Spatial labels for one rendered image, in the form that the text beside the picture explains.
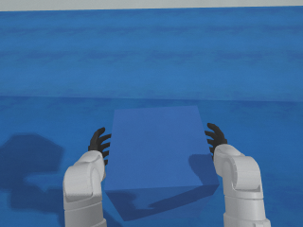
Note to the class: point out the left robot hand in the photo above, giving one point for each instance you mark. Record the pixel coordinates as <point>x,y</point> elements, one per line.
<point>96,140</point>

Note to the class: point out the left robot forearm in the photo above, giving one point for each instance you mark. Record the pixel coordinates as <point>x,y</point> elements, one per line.
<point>82,195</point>

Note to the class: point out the right robot forearm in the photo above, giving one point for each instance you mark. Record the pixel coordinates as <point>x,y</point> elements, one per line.
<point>242,188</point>

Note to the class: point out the right robot hand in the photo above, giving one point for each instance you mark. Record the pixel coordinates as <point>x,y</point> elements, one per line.
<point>218,138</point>

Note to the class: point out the carton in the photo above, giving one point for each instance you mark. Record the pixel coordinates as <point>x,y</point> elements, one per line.
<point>159,164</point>

